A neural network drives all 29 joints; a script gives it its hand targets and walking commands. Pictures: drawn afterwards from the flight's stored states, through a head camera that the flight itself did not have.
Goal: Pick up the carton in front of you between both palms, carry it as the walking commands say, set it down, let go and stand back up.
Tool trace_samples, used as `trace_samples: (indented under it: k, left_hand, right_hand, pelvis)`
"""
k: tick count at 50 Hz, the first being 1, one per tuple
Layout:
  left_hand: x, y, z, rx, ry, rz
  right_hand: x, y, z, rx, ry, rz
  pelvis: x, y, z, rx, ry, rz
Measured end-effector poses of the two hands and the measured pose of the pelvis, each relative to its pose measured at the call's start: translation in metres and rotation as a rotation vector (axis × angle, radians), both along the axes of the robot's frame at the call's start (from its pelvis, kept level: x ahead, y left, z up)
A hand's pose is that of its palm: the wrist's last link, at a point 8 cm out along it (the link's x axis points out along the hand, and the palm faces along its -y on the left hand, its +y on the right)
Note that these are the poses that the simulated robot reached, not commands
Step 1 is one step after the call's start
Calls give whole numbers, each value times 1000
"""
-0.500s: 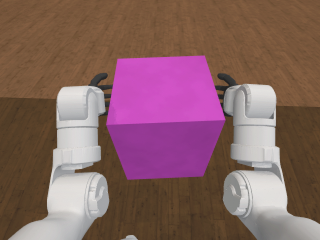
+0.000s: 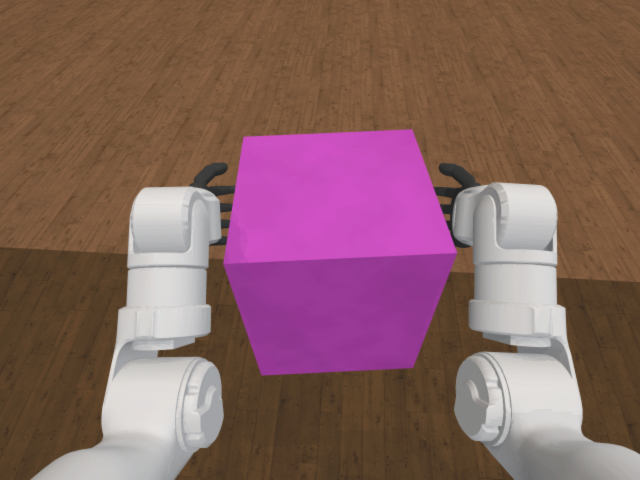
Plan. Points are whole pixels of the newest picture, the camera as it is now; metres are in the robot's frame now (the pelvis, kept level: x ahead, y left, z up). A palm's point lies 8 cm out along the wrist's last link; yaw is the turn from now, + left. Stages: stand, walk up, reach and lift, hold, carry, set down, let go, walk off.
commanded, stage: carry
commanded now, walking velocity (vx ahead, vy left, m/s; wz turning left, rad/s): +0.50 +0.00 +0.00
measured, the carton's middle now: (332, 258) +0.38 +0.02 +0.08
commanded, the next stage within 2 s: none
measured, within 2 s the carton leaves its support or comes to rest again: neither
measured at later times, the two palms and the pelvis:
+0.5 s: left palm (254, 52) +0.71 +0.16 +0.21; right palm (439, 72) +0.67 -0.13 +0.20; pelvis +0.30 +0.05 +0.05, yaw -1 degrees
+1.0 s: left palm out of the picture +1.00 +0.21 +0.27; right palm out of the picture +1.02 -0.09 +0.27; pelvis +0.63 +0.03 +0.08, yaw +0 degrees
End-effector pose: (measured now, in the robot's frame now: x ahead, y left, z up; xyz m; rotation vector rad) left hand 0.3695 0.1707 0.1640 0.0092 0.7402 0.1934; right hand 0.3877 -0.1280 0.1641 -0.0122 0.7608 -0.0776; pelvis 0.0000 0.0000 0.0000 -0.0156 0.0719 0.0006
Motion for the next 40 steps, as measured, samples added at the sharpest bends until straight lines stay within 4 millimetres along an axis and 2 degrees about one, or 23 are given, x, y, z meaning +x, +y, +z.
trace_samples:
  k: [5, 9, 12, 15, 19, 22, 27, 33, 35, 40]
  left_hand:
    - [49, 15, 12, -2, -8, 38]
    - [106, 21, 31, -11, -62, 36]
    - [156, 24, 37, -23, -78, 14]
    - [208, 22, 34, -36, -71, -35]
    - [262, 9, 28, -34, 13, -95]
    - [299, 0, 31, -40, 37, -120]
    - [361, -7, 51, -54, -23, -118]
    - [441, -8, 77, -29, -92, -72]
    - [461, -3, 77, -9, -80, -47]
    - [499, 15, 70, 4, 7, 13]
  right_hand:
    - [62, 15, 13, 14, -7, 28]
    - [115, 21, 31, 25, -60, 12]
    - [156, 23, 39, 13, -77, -10]
    - [191, 21, 37, -20, -72, -47]
    - [220, 10, 24, -49, 12, -96]
    - [245, 2, 24, -49, 36, -122]
    - [307, -6, 46, -38, -24, -138]
    - [405, -8, 68, -14, -94, -91]
    - [438, -4, 69, -7, -82, -59]
    - [504, 15, 72, 0, 3, 5]
  pelvis:
    - [54, 2, 15, 17, 3, 4]
    - [105, 10, 20, 19, 12, 4]
    - [152, 21, 17, 30, 12, 3]
    - [197, 35, 12, 52, -7, -4]
    - [242, 45, 29, 30, -4, -5]
    - [272, 48, 41, 17, -1, -9]
    - [329, 44, 52, 11, 8, -12]
    - [419, 25, 46, -15, 3, -6]
    - [446, 18, 48, -20, -2, 1]
    - [500, 11, 70, 8, 2, -1]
